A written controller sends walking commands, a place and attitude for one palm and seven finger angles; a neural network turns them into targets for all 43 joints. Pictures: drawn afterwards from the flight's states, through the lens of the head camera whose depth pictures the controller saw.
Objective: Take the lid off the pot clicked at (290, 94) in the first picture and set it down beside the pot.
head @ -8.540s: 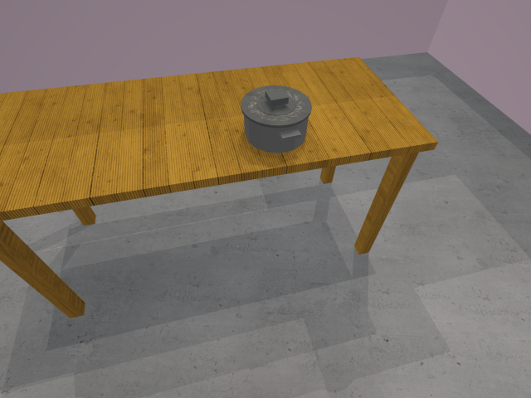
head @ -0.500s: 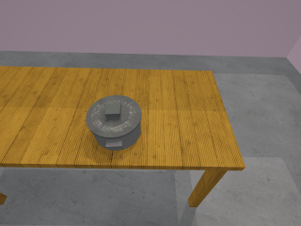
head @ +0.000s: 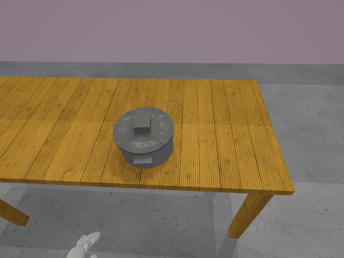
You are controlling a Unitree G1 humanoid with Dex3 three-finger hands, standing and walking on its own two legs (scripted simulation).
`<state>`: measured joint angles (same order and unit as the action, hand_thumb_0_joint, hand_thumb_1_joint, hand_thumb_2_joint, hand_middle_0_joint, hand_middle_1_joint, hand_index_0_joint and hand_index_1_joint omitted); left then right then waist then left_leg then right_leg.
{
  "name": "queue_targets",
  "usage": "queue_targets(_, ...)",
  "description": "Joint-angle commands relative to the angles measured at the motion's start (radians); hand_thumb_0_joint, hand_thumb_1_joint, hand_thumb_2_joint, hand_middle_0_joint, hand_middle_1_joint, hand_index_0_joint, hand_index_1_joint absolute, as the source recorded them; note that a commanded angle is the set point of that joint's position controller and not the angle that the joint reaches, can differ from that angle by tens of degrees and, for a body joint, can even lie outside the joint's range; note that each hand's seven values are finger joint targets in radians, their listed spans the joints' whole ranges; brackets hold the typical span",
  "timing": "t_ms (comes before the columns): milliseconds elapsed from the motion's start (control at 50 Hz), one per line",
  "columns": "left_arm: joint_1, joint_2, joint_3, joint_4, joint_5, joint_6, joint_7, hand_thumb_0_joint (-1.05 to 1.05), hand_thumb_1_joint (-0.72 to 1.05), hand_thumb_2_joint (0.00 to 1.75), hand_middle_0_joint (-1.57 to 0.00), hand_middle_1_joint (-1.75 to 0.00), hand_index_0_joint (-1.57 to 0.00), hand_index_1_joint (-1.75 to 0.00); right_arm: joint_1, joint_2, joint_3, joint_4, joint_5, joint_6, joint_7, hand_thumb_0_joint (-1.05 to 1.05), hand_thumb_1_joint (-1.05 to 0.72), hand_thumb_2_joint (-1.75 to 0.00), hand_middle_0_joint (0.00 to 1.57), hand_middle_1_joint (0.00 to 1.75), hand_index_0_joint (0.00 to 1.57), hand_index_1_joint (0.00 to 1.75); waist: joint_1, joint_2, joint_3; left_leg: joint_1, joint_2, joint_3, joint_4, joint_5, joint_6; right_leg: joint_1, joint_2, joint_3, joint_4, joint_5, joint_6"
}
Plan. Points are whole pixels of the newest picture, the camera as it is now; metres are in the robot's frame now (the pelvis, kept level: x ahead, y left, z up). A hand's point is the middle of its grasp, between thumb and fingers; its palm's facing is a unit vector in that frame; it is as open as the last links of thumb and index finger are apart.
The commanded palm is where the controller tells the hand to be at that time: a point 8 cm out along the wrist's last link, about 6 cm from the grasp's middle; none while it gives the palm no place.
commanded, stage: lift the closed hand beside the body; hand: left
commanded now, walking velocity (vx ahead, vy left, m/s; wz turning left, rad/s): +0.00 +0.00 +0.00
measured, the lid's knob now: (142, 123) +0.49 +0.13 +0.00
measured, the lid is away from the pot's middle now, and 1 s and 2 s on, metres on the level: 0.00 0.00 0.00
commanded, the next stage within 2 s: raise the hand higher, near the body in 0.46 s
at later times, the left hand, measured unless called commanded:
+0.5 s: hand out of the picture +0.10 +0.21 -0.07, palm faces +0.20 -0.94 -0.29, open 3.1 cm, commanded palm +0.06 +0.26 -0.05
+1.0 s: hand (66, 248) +0.14 +0.23 +0.01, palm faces +0.22 -0.90 -0.37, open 3.1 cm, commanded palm +0.09 +0.27 +0.04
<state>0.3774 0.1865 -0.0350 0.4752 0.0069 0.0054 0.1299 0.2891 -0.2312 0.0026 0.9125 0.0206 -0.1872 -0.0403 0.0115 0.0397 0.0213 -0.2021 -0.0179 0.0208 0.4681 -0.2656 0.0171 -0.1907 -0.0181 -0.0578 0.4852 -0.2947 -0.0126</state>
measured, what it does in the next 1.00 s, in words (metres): stands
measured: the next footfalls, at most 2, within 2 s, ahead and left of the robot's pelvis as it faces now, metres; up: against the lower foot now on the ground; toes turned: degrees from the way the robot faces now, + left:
none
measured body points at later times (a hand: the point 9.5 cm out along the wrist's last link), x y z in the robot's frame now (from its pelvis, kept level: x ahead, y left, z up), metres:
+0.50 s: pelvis -0.02 +0.00 -0.01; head -0.01 +0.00 +0.44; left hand +0.09 +0.26 -0.05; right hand +0.19 -0.20 -0.08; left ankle -0.01 +0.11 -0.74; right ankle -0.02 -0.11 -0.74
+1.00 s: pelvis +0.00 +0.01 +0.00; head +0.01 -0.01 +0.45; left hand +0.12 +0.28 +0.03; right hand +0.20 -0.22 -0.08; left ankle -0.01 +0.11 -0.74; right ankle -0.02 -0.11 -0.74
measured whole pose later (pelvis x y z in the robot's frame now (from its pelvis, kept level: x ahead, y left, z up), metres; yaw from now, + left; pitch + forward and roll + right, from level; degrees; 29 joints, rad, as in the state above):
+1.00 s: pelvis +0.00 +0.01 +0.00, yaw +0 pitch -1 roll +0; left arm 0.64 0.27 0.11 -0.16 -0.01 -0.02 0.07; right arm 0.15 -0.23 0.00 0.63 0.01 -0.15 -0.08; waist 0.06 0.03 0.02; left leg -0.19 -0.01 0.02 0.51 -0.30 0.02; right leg -0.16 -0.01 -0.06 0.49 -0.31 -0.01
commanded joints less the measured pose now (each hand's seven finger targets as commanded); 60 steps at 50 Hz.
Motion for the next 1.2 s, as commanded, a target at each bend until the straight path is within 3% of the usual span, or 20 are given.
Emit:
queue_targets(0, 0.181, 0.068, 0.059, -0.165, 0.026, -0.017, -0.042, 0.00, 0.90, 0.90, -0.60, -0.73, -0.60, -0.73, -0.194, -0.142, -0.064, -0.299, -0.012, -0.040, 0.024, 0.00, -0.90, -0.90, 0.20, 0.30, 0.20, 0.30, 0.036, -0.213, -0.059, -0.072, 0.031, -0.051, -0.012, 0.160, -0.001, -0.091, -0.015, -0.013, -0.042, 0.155, 0.000)
queue_targets(40, 0.262, 0.147, 0.132, -0.352, 0.005, -0.036, -0.050, 0.00, 0.90, 0.90, -0.68, -0.83, -0.68, -0.83, -0.219, -0.132, -0.054, -0.373, -0.002, -0.032, 0.018, 0.00, -0.90, -0.90, 0.20, 0.30, 0.20, 0.30, 0.060, -0.083, -0.159, -0.039, 0.029, -0.039, -0.015, 0.161, -0.007, -0.024, -0.021, 0.003, -0.029, 0.146, -0.011)
queue_targets(60, 0.238, 0.129, 0.109, -0.382, 0.005, -0.039, -0.056, 0.00, 0.90, 0.90, -0.73, -0.88, -0.73, -0.88, -0.232, -0.123, -0.046, -0.405, -0.001, -0.023, 0.013, 0.00, -0.90, -0.90, 0.20, 0.30, 0.20, 0.30, 0.041, -0.055, -0.125, -0.052, 0.022, -0.027, -0.006, 0.138, -0.007, -0.054, -0.019, 0.006, -0.027, 0.136, -0.009)
queue_targets(100, 0.175, 0.109, 0.106, -0.314, 0.001, -0.038, -0.064, 0.00, 0.90, 0.90, -0.82, -0.97, -0.82, -0.97, -0.238, -0.122, -0.044, -0.427, 0.003, 0.012, -0.002, 0.00, -0.90, -0.90, 0.20, 0.30, 0.20, 0.30, 0.007, -0.127, 0.001, -0.127, 0.021, -0.021, 0.011, 0.046, -0.003, -0.142, -0.015, 0.009, -0.037, 0.073, -0.004)
queue_targets(140, 0.117, 0.123, 0.121, -0.347, -0.004, -0.052, -0.069, 0.00, 0.90, 0.90, -0.90, -1.07, -0.90, -1.07, -0.229, -0.122, -0.043, -0.458, 0.009, 0.040, -0.017, 0.00, -0.90, -0.90, 0.20, 0.30, 0.20, 0.30, -0.001, -0.089, 0.007, -0.122, 0.019, -0.015, 0.021, -0.008, -0.002, -0.170, -0.015, 0.018, -0.049, 0.026, -0.007)
queue_targets(200, 0.054, 0.144, 0.121, -0.511, -0.018, -0.066, -0.066, 0.00, 0.90, 0.90, -1.04, -1.21, -1.04, -1.21, -0.225, -0.105, -0.031, -0.500, 0.002, 0.043, -0.042, 0.00, -0.90, -0.90, 0.20, 0.30, 0.20, 0.30, 0.012, 0.048, -0.128, -0.042, 0.010, -0.008, 0.022, 0.033, 0.003, -0.105, -0.018, 0.035, -0.034, 0.068, -0.014)
queue_targets(220, 0.074, 0.136, 0.117, -0.506, -0.021, -0.058, -0.064, 0.00, 0.90, 0.90, -1.08, -1.26, -1.08, -1.26, -0.223, -0.099, -0.024, -0.503, 0.000, 0.046, -0.047, 0.00, -0.90, -0.90, 0.20, 0.30, 0.20, 0.30, 0.014, 0.056, -0.127, -0.033, 0.010, -0.009, 0.022, 0.057, 0.003, -0.095, -0.016, 0.033, -0.032, 0.093, -0.016)
queue_targets(280, 0.018, 0.127, 0.101, -0.473, -0.021, -0.042, -0.059, 0.00, 0.90, 0.90, -1.21, -1.40, -1.21, -1.40, -0.221, -0.103, -0.014, -0.501, -0.004, 0.057, -0.058, 0.00, -0.90, -0.90, 0.20, 0.30, 0.20, 0.30, -0.007, -0.017, -0.085, -0.045, 0.011, -0.022, 0.026, 0.048, 0.009, -0.116, -0.012, 0.024, -0.040, 0.094, -0.011)
queue_targets(320, 0.035, 0.134, 0.110, -0.485, -0.020, -0.041, -0.058, 0.00, 0.90, 0.90, -1.30, -1.50, -1.30, -1.50, -0.221, -0.102, -0.011, -0.501, -0.006, 0.056, -0.063, 0.00, -0.90, -0.90, 0.20, 0.30, 0.20, 0.30, 0.004, -0.010, -0.095, -0.034, 0.011, -0.024, 0.023, 0.071, 0.010, -0.098, -0.013, 0.022, -0.036, 0.113, -0.013)
queue_targets(400, 0.089, 0.163, 0.144, -0.485, -0.020, -0.029, -0.055, 0.00, 0.90, 0.90, -1.30, -1.50, -1.30, -1.50, -0.227, -0.101, -0.003, -0.492, -0.011, 0.050, -0.064, 0.00, -0.90, -0.90, 0.20, 0.30, 0.20, 0.30, 0.019, -0.002, -0.097, -0.035, 0.013, -0.033, 0.017, 0.091, 0.010, -0.075, -0.013, 0.013, -0.037, 0.122, -0.015)
queue_targets(420, 0.103, 0.170, 0.153, -0.472, -0.018, -0.027, -0.053, 0.00, 0.90, 0.90, -1.30, -1.50, -1.30, -1.50, -0.226, -0.101, -0.002, -0.486, -0.013, 0.047, -0.064, 0.00, -0.90, -0.90, 0.20, 0.30, 0.20, 0.30, 0.020, -0.035, -0.097, -0.041, 0.012, -0.037, 0.020, 0.107, 0.013, -0.070, -0.013, 0.012, -0.034, 0.140, -0.014)
queue_targets(500, 0.125, 0.185, 0.176, -0.492, -0.012, -0.025, -0.049, 0.00, 0.90, 0.90, -1.30, -1.50, -1.30, -1.50, -0.234, -0.102, -0.001, -0.470, -0.013, 0.035, -0.063, 0.00, -0.90, -0.90, 0.20, 0.30, 0.20, 0.30, 0.030, -0.002, -0.105, -0.035, 0.017, -0.042, 0.016, 0.125, 0.009, -0.066, -0.015, 0.004, -0.026, 0.136, -0.015)
queue_targets(540, 0.161, 0.204, 0.207, -0.450, -0.008, -0.021, -0.043, 0.00, 0.90, 0.90, -1.30, -1.50, -1.30, -1.50, -0.236, -0.103, -0.004, -0.452, -0.012, 0.031, -0.063, 0.00, -0.90, -0.90, 0.20, 0.30, 0.20, 0.30, 0.033, -0.045, -0.085, -0.046, 0.021, -0.048, 0.018, 0.124, 0.010, -0.076, -0.011, 0.000, -0.027, 0.127, -0.015)
queue_targets(560, 0.126, 0.182, 0.167, -0.511, -0.007, -0.027, -0.050, 0.00, 0.90, 0.90, -1.30, -1.50, -1.30, -1.50, -0.236, -0.104, 0.001, -0.464, -0.013, 0.023, -0.060, 0.00, -0.90, -0.90, 0.20, 0.30, 0.20, 0.30, 0.027, -0.029, -0.111, -0.035, 0.018, -0.050, 0.015, 0.117, 0.013, -0.073, -0.016, -0.001, -0.025, 0.118, -0.010)
queue_targets(600, 0.138, 0.207, 0.190, -0.572, -0.010, -0.036, -0.043, 0.00, 0.90, 0.90, -1.30, -1.50, -1.30, -1.50, -0.230, -0.101, -0.004, -0.453, -0.015, 0.002, -0.062, 0.00, -0.90, -0.90, 0.20, 0.30, 0.20, 0.30, 0.040, -0.003, -0.139, -0.004, 0.022, -0.050, 0.015, 0.132, 0.017, -0.060, -0.018, 0.005, -0.026, 0.121, -0.013)
queue_targets(680, 0.214, 0.194, 0.199, -0.594, -0.011, -0.036, -0.039, 0.00, 0.90, 0.90, -1.30, -1.50, -1.30, -1.50, -0.236, -0.097, -0.011, -0.434, -0.012, -0.013, -0.060, 0.00, -0.90, -0.90, 0.20, 0.30, 0.20, 0.30, 0.041, -0.065, -0.107, -0.005, 0.029, -0.054, 0.009, 0.153, 0.018, -0.057, -0.017, -0.002, -0.034, 0.137, -0.008)
queue_targets(740, 0.242, 0.210, 0.217, -0.683, -0.011, -0.049, -0.036, 0.00, 0.90, 0.90, -1.30, -1.50, -1.30, -1.50, -0.241, -0.096, -0.016, -0.432, -0.011, -0.023, -0.056, 0.00, -0.90, -0.90, 0.20, 0.30, 0.20, 0.30, 0.050, -0.021, -0.102, 0.019, 0.036, -0.059, -0.003, 0.164, 0.014, -0.045, -0.020, 0.002, -0.044, 0.131, -0.010)
queue_targets(1000, 0.259, 0.215, 0.247, -0.893, -0.018, -0.086, -0.043, 0.00, 0.90, 0.90, -1.30, -1.50, -1.30, -1.50, -0.244, -0.088, -0.024, -0.445, -0.019, -0.011, -0.044, 0.00, -0.90, -0.90, 0.20, 0.30, 0.20, 0.30, 0.052, -0.008, -0.074, 0.106, 0.049, -0.047, -0.034, 0.288, 0.012, 0.014, -0.022, 0.007, -0.087, 0.244, -0.007)
queue_targets(1060, 0.253, 0.217, 0.250, -0.948, -0.017, -0.087, -0.045, 0.00, 0.90, 0.90, -1.30, -1.50, -1.30, -1.50, -0.242, -0.084, -0.018, -0.452, -0.022, -0.007, -0.037, 0.00, -0.90, -0.90, 0.20, 0.30, 0.20, 0.30, 0.054, 0.028, -0.084, 0.132, 0.051, -0.047, -0.039, 0.340, 0.009, 0.032, -0.023, 0.008, -0.092, 0.273, -0.009)
queue_targets(1180, 0.215, 0.233, 0.284, -0.985, -0.023, -0.090, -0.046, 0.00, 0.90, 0.90, -1.30, -1.50, -1.30, -1.50, -0.252, -0.081, -0.014, -0.453, -0.028, 0.010, -0.032, 0.00, -0.90, -0.90, 0.20, 0.30, 0.20, 0.30, 0.054, -0.022, -0.063, 0.140, 0.052, -0.041, -0.049, 0.346, 0.011, 0.049, -0.022, 0.011, -0.111, 0.308, -0.008)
